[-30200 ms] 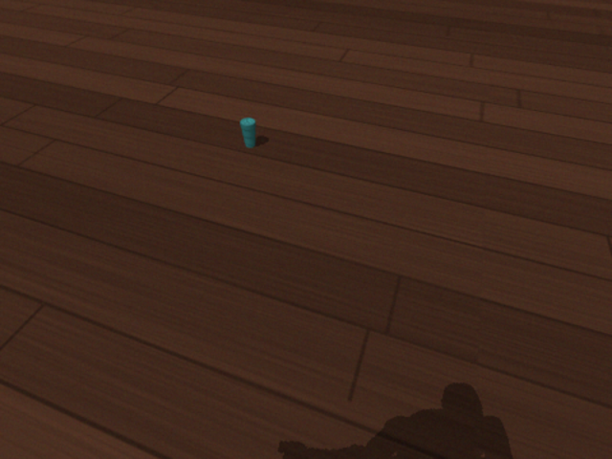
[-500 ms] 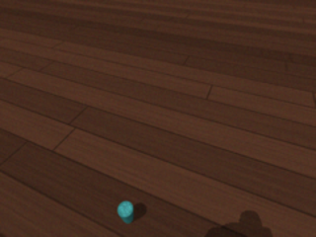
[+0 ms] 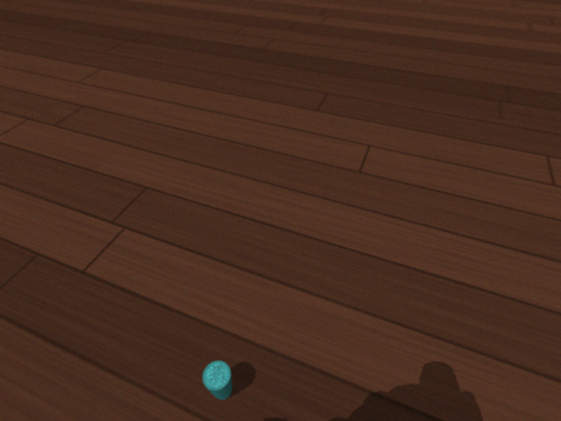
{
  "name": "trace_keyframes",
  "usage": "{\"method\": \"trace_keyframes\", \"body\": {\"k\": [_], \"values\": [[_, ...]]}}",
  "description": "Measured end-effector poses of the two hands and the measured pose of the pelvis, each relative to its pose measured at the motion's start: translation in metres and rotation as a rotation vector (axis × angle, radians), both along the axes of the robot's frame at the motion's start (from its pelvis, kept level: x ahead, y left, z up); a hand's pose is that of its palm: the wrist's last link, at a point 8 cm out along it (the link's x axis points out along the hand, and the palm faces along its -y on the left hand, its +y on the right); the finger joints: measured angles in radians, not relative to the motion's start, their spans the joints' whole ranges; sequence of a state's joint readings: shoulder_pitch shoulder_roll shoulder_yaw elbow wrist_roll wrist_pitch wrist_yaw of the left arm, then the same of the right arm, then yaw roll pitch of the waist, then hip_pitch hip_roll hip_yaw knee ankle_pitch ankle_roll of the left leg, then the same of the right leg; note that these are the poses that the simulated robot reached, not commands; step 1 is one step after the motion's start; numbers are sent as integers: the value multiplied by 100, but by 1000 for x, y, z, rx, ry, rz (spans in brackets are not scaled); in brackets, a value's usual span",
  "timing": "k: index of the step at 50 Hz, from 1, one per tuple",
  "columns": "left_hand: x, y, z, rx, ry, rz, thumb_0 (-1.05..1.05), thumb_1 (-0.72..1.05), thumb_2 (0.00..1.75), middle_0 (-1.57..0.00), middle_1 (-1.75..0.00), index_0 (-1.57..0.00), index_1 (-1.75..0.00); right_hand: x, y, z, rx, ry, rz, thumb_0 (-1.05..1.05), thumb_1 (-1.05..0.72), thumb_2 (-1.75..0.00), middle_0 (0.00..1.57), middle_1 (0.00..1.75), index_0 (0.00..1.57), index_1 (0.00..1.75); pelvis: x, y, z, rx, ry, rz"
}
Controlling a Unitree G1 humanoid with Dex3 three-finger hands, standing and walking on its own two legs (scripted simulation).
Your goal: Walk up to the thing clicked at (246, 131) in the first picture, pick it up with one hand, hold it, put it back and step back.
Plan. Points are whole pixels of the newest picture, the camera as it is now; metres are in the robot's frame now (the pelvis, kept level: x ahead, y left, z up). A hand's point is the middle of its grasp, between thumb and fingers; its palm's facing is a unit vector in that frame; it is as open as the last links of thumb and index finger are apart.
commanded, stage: stand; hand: left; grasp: from the side
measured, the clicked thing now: (220, 383) +0.41 +0.21 -0.70
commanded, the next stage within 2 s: step back in 0.66 s
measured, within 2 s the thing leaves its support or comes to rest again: neither
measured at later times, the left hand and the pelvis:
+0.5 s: hand out of the picture +0.09 +0.24 -0.16, palm faces -0.03 -0.94 -0.34, open 7.4 cm; pelvis +0.02 -0.01 +0.00, yaw +0 degrees
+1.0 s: hand out of the picture +0.12 +0.30 -0.18, palm faces -0.04 -0.92 -0.38, open 7.4 cm; pelvis -0.03 +0.03 -0.03, yaw +0 degrees
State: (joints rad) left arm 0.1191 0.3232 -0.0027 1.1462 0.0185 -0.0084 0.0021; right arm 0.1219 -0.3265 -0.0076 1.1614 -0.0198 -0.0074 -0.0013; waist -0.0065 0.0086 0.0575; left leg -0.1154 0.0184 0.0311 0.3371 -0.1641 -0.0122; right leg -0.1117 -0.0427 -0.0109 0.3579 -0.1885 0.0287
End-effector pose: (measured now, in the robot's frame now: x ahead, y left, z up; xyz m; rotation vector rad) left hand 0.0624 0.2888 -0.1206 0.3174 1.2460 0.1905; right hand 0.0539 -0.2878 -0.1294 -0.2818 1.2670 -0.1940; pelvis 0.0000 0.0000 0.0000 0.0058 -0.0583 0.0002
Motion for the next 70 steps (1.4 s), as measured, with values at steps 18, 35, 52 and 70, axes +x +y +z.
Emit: {"method": "trace_keyframes", "body": {"k": [18,35,52,70], "values": [[16,-2,1,2,2,-1,1,90,90,-20,-30,-21,-30,16,-8,3,-12,-3,-2,1,-90,-90,20,30,20,30,12,-4,1,0,12,-6],[30,-3,2,0,-23,3,1,90,90,-20,-30,-21,-30,27,-15,5,-14,-18,-11,1,-90,-90,20,30,20,30,16,-7,0,-3,20,-10],[49,55,-23,38,-108,-63,1,90,90,-20,-30,-21,-30,-36,3,11,-134,42,-12,1,-90,-90,20,30,20,29,-36,36,-22,-23,42,-9],[-34,36,-14,53,-62,-138,1,90,90,-20,-30,-21,-30,-88,5,-15,-68,-82,-60,1,-90,-90,20,30,20,30,-97,30,-30,-28,13,-86]]}}
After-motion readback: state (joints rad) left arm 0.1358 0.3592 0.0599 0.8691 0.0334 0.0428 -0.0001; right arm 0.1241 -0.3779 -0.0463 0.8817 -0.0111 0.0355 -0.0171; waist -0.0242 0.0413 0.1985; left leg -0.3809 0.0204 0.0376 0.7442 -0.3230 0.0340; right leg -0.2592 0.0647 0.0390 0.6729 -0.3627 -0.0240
